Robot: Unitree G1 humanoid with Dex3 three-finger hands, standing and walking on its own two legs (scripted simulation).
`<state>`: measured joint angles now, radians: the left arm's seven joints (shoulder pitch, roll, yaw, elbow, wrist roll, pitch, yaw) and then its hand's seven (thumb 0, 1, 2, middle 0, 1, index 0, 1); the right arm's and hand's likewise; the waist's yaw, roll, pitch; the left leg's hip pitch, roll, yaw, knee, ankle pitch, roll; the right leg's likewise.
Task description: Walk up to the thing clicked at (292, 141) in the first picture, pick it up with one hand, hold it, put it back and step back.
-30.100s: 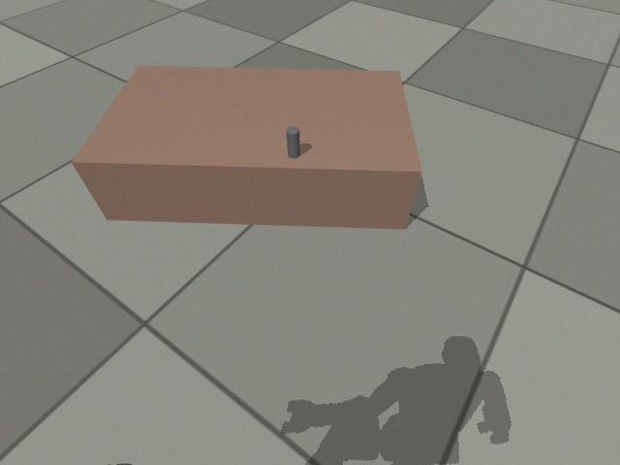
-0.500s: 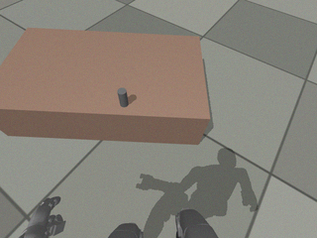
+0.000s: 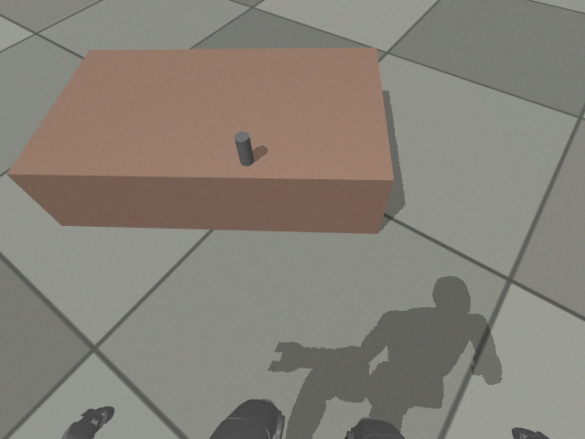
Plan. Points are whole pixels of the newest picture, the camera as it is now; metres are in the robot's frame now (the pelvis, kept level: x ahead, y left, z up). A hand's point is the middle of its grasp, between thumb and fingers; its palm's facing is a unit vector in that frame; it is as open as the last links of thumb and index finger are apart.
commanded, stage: step back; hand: left
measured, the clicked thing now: (244, 149) +0.94 +0.25 -0.37
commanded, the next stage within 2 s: stand in 1.24 s
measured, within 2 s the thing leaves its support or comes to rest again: neither
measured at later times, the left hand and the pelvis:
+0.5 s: hand out of the picture -0.07 +0.26 -0.14, palm faces +0.00 -0.93 -0.37, open 7.4 cm; pelvis -0.12 -0.01 +0.00, yaw -1 degrees
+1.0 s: hand out of the picture +0.00 +0.27 -0.14, palm faces +0.03 -0.93 -0.37, open 7.4 cm; pelvis -0.09 +0.01 +0.01, yaw +1 degrees
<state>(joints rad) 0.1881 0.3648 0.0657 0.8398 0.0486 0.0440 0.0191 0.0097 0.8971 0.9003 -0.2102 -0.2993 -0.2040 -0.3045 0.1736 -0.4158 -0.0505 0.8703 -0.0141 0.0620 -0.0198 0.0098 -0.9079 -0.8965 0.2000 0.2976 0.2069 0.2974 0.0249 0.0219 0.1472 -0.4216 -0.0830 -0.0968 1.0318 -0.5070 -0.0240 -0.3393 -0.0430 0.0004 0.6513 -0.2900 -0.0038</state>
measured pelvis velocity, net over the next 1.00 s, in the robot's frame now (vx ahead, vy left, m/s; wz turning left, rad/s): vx -0.09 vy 0.01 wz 0.01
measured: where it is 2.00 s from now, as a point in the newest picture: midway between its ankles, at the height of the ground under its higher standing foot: outside the picture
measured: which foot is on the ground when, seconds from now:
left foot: up 0.00-0.06, down 0.08-1.00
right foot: down 0.00-0.10, up 0.12-0.34, down 0.36-1.00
